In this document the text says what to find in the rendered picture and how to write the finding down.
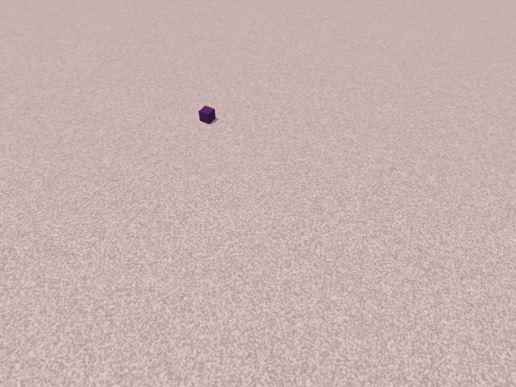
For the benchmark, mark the cube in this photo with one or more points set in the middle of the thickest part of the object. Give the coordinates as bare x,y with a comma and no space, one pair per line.
207,114

